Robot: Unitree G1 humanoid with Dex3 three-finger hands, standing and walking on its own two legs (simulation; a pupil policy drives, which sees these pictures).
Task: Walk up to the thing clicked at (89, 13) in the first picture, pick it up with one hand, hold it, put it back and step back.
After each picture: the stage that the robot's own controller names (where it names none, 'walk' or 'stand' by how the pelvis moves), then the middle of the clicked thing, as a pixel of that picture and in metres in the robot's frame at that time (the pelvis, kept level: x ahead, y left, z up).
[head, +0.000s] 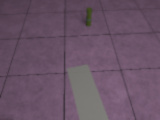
stand; (88, 17) +1.81 -0.13 -0.65
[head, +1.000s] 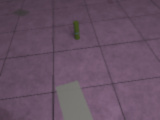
walk; (76, 30) +1.68 +0.16 -0.64
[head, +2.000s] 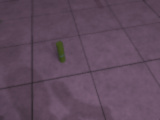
walk; (61, 52) +1.14 +0.25 -0.65
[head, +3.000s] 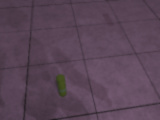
walk; (61, 86) +0.72 +0.18 -0.63
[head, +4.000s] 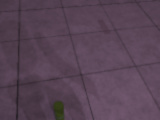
stand; (59, 112) +0.48 +0.12 -0.64
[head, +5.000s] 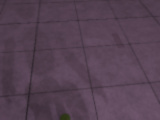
stand; out of the picture +0.44 +0.11 -0.65
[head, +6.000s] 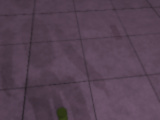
stand; (63, 118) +0.44 +0.13 -0.65
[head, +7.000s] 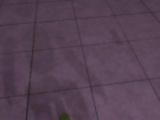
stand; out of the picture +0.44 +0.13 -0.66
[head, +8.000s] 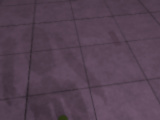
stand; out of the picture +0.43 +0.14 -0.66
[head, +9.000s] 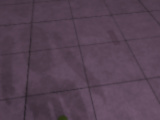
go down; out of the picture +0.42 +0.14 -0.66
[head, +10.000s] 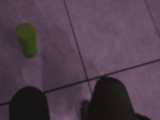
go down; (28, 43) +0.52 +0.15 -0.29
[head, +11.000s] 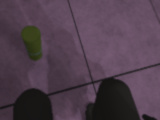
approach; (33, 45) +0.52 +0.14 -0.28
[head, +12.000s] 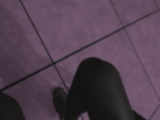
close in; out of the picture +0.52 +0.20 -0.18
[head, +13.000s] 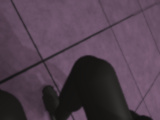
close; out of the picture +0.52 +0.22 -0.18
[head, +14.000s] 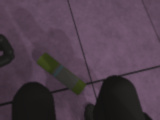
lift; (61, 73) +0.42 +0.02 -0.32
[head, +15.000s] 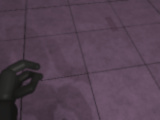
close; out of the picture +0.31 +0.01 -0.66
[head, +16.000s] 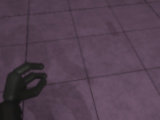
close; out of the picture +0.27 +0.05 -0.70
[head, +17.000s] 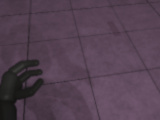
stand; out of the picture +0.25 +0.06 -0.70
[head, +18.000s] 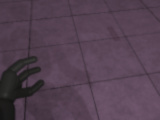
stand; out of the picture +0.23 +0.08 -0.71
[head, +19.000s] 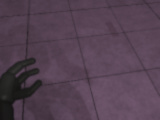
stand; out of the picture +0.22 +0.10 -0.71
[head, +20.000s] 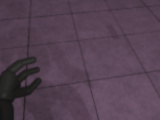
stand; out of the picture +0.22 +0.10 -0.71
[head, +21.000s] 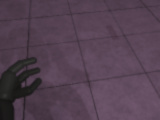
stand; out of the picture +0.22 +0.09 -0.71
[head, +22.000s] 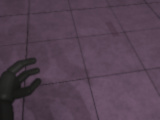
stand; out of the picture +0.24 +0.07 -0.71
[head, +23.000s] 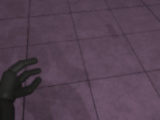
stand; out of the picture +0.26 +0.06 -0.71
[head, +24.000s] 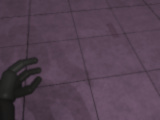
stand; out of the picture +0.27 +0.04 -0.71
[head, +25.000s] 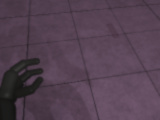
stand; out of the picture +0.29 +0.03 -0.71
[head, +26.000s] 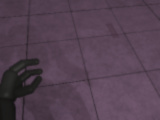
stand; out of the picture +0.30 +0.01 -0.71
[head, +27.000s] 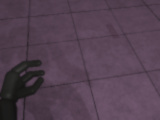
close; out of the picture +0.31 +0.00 -0.71
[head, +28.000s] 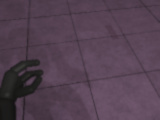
stand; out of the picture +0.33 -0.01 -0.71
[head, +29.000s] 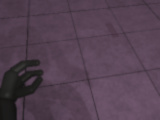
close; out of the picture +0.34 -0.02 -0.71
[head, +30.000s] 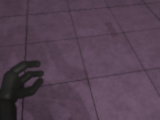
close; out of the picture +0.35 -0.04 -0.70
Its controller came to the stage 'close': yes
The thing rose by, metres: 0.00
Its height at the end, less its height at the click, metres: -0.09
